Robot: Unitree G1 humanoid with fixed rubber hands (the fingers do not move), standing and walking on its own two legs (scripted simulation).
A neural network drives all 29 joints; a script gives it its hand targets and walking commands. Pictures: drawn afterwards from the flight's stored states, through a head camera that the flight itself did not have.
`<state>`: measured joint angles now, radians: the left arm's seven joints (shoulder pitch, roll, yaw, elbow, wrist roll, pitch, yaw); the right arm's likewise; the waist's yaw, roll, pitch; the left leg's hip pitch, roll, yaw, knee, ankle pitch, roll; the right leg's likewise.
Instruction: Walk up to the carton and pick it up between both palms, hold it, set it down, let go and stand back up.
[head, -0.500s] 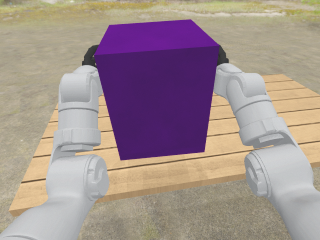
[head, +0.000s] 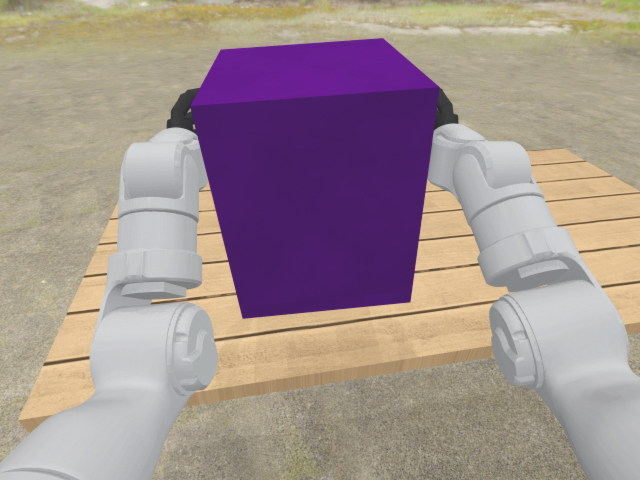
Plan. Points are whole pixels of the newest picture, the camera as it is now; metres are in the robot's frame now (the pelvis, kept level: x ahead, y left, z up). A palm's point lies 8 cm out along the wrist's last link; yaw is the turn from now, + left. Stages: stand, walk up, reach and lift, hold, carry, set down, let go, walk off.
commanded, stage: hold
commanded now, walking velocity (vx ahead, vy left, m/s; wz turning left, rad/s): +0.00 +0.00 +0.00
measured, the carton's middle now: (314, 174) +0.38 +0.01 +0.27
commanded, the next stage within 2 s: none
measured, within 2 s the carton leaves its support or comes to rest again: neither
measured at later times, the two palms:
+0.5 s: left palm (182, 151) +0.38 +0.16 +0.30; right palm (435, 147) +0.38 -0.13 +0.30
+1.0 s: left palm (186, 153) +0.37 +0.15 +0.30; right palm (443, 152) +0.37 -0.14 +0.30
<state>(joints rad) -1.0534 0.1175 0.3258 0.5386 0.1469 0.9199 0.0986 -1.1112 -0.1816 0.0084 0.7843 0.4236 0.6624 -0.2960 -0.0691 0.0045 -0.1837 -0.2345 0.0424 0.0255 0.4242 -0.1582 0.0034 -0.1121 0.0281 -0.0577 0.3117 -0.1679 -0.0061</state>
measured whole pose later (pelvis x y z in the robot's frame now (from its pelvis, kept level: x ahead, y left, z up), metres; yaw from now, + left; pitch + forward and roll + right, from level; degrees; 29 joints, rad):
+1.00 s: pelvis +0.00 +0.00 +0.00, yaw +0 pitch -4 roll -2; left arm -1.00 0.08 0.34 0.43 0.18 0.96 0.09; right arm -1.04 -0.17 0.01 0.70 0.42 0.69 -0.30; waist -0.08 0.01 -0.17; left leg -0.19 0.04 0.03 0.43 -0.18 0.00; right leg -0.06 0.03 -0.05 0.31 -0.18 -0.01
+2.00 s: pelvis +0.00 +0.00 +0.00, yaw +0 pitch -4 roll -2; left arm -1.01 0.09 0.34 0.43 0.19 0.95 0.07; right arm -1.04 -0.17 0.02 0.69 0.42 0.69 -0.31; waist -0.08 0.00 -0.16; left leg -0.19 0.04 0.02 0.43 -0.17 0.00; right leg -0.06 0.03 -0.05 0.30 -0.18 -0.01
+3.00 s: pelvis +0.00 +0.00 +0.00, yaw +0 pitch -3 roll -2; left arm -1.02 0.10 0.34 0.45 0.19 0.94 0.07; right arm -1.05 -0.17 0.01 0.70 0.42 0.70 -0.31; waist -0.08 0.00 -0.17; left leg -0.20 0.04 0.02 0.43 -0.17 0.00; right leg -0.07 0.03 -0.05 0.30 -0.17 -0.01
